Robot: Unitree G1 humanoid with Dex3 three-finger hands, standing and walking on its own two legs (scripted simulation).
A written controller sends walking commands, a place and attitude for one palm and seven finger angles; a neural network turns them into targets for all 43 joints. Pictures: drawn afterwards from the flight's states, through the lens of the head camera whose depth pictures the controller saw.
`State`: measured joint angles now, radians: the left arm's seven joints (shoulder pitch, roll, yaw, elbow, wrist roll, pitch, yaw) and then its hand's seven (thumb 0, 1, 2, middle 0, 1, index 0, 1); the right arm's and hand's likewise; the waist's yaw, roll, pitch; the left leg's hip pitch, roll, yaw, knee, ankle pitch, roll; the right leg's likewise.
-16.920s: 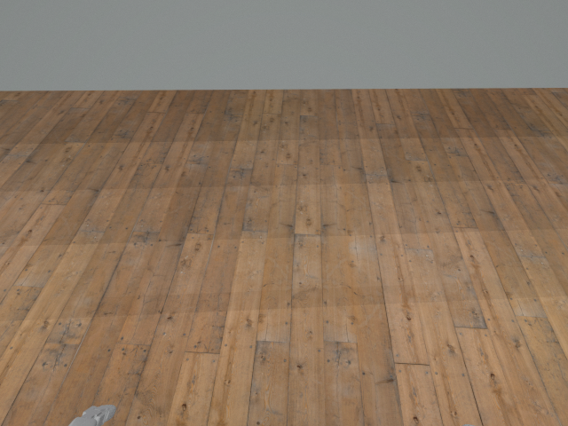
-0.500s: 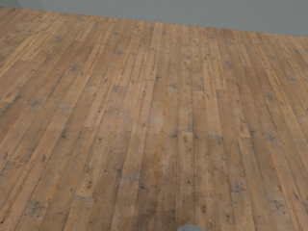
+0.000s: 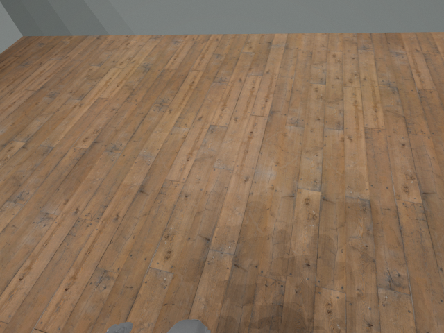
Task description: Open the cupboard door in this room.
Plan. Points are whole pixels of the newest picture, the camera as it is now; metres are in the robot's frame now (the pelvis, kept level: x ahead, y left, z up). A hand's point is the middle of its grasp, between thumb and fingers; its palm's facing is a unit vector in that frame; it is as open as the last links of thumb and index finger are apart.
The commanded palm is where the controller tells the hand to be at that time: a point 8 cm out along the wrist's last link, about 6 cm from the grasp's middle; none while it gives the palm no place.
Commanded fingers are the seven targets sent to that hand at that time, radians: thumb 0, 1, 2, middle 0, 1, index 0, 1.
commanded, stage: turn or walk to find it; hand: left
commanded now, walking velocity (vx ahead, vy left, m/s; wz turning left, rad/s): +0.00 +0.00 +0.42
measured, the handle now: out of the picture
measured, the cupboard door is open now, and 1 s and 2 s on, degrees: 0 0 0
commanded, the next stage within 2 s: none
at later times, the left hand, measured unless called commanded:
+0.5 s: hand out of the picture -0.10 +0.24 -0.19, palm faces +0.31 -0.92 -0.24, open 7.3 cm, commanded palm none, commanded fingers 0.00 0.90 0.90 -0.20 -0.30 -0.20 -0.30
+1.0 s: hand out of the picture -0.01 +0.22 -0.15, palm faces +0.39 -0.87 -0.29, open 7.3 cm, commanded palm none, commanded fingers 0.00 0.90 0.90 -0.20 -0.30 -0.20 -0.30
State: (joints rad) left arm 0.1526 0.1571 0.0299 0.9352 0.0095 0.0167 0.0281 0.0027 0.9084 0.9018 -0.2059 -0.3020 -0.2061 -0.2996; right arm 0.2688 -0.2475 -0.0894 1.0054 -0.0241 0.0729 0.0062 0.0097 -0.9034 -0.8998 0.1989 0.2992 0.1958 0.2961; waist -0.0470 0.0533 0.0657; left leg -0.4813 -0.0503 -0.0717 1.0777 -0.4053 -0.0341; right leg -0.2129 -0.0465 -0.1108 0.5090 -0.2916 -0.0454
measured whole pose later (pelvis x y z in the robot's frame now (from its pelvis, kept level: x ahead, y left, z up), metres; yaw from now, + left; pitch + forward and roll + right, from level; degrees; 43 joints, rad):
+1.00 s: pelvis -0.05 -0.01 -0.01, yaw +25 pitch +0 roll +1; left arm 0.09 0.20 0.04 0.92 0.01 0.01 0.02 0.00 0.91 0.90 -0.20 -0.30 -0.20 -0.30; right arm 0.28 -0.21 -0.06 1.00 -0.02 0.05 0.00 0.01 -0.90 -0.90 0.20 0.30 0.20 0.30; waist -0.05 0.05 0.08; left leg -0.32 -0.05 -0.12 0.58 -0.27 -0.02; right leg -0.26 -0.02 -0.05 0.56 -0.27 0.02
